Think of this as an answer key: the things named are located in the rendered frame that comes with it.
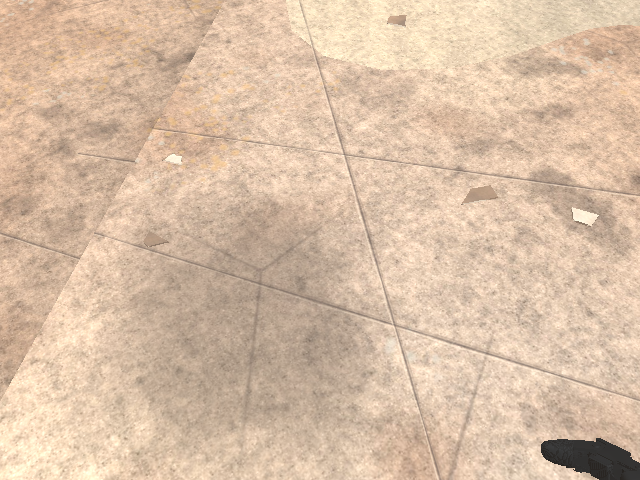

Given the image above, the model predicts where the robot right hand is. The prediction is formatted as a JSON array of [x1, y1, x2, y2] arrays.
[[541, 438, 640, 480]]

